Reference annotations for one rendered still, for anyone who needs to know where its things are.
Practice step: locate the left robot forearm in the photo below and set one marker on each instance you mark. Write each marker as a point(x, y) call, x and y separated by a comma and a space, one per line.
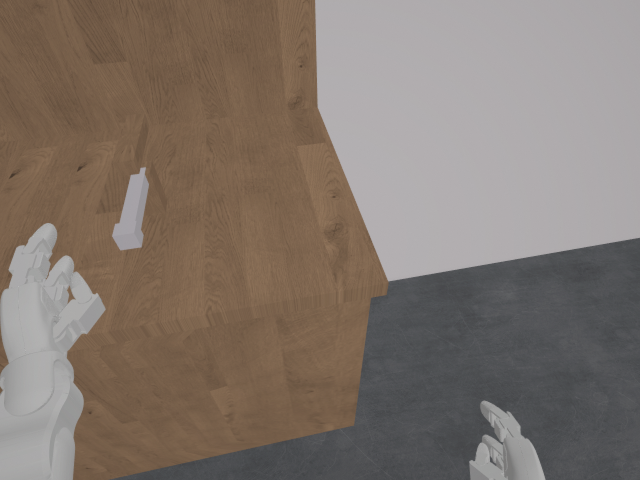
point(39, 409)

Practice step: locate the robot left hand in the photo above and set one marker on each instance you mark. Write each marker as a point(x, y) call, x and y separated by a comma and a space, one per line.
point(32, 305)

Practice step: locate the tap lever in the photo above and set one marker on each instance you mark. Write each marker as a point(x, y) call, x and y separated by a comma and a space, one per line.
point(127, 234)

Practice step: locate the robot right hand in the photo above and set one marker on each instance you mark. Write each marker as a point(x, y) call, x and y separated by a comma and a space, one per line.
point(516, 459)

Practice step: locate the counter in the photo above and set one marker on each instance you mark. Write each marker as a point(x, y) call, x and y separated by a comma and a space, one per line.
point(242, 319)

